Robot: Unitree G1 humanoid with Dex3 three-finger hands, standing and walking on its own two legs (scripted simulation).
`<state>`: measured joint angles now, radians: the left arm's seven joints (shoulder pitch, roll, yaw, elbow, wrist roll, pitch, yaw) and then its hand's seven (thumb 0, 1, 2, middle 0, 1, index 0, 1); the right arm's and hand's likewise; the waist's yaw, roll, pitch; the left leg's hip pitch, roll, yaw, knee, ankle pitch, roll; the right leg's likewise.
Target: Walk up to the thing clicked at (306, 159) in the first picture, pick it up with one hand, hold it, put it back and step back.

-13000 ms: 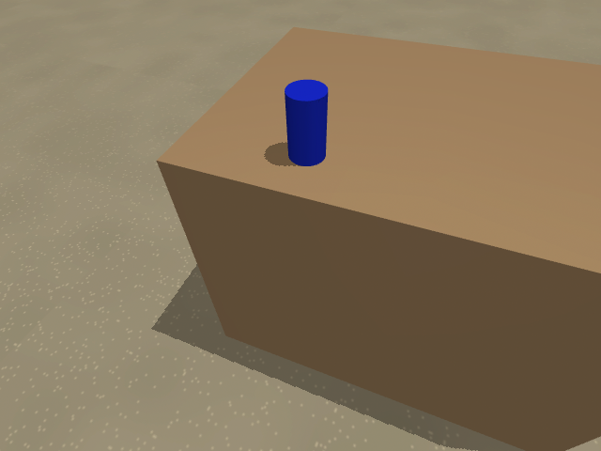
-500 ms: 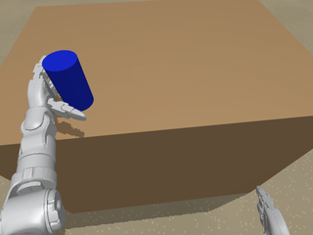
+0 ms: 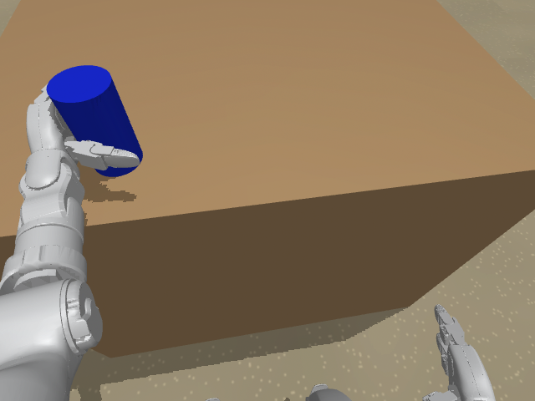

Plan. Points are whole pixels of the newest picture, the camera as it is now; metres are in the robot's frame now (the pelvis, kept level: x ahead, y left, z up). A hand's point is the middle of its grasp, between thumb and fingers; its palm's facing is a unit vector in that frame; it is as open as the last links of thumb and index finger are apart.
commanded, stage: close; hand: left
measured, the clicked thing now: (101, 125) +0.50 +0.21 +0.14
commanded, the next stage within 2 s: settle in 0.32 s
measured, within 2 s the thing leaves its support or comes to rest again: leaves its support in 0.70 s
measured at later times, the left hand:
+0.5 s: hand (101, 131) +0.49 +0.21 +0.13, palm faces +0.19 -0.98 +0.00, open 10.7 cm
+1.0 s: hand (92, 104) +0.50 +0.21 +0.17, palm faces +0.19 -0.98 -0.03, open 10.3 cm
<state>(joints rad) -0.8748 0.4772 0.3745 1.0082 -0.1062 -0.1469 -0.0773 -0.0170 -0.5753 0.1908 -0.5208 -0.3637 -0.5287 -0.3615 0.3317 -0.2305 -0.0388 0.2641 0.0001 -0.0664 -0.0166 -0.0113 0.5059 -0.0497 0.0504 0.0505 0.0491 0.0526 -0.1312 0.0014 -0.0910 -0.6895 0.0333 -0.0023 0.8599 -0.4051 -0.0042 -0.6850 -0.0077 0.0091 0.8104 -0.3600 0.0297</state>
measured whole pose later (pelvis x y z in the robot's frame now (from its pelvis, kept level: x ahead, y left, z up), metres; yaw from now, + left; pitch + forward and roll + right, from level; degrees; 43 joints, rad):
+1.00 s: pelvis +0.01 +0.00 +0.01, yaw +0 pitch +11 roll -1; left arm -0.85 0.45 0.34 0.91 -0.10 -0.01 -0.06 0.00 -0.42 1.09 -0.70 -0.95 -0.72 -0.95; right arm 0.32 -0.22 -0.03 0.35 0.02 -0.07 -0.02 -0.01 0.51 -0.06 0.05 0.05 0.05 0.05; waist -0.10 0.04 -0.10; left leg -0.59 0.03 0.00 0.79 -0.40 -0.01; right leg -0.58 -0.01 0.01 0.74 -0.35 0.03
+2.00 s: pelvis +0.02 +0.00 +0.03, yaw +1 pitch +4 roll -1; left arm -0.73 0.36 0.30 0.49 -0.15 0.29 -0.04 0.00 -0.42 1.09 -0.70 -0.95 -0.72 -0.96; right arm 0.34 -0.21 -0.05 0.44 0.04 -0.17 -0.05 -0.01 0.52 -0.06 0.05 0.05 0.05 0.05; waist -0.03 0.07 -0.10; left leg -0.38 0.02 -0.01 0.66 -0.35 0.00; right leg -0.37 -0.02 0.00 0.61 -0.31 0.03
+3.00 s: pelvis -0.01 +0.00 +0.03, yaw +2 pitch -1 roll +0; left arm -0.70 0.36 0.32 -0.01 -0.24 0.84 -0.02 0.00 -0.42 1.08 -0.69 -0.96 -0.71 -0.97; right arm 0.28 -0.23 -0.09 0.62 0.08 -0.28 -0.03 -0.01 0.53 -0.06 0.05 0.05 0.05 0.05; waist 0.02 0.08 -0.11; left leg -0.29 0.00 -0.01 0.60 -0.30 0.00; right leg -0.29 -0.05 -0.01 0.59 -0.29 0.03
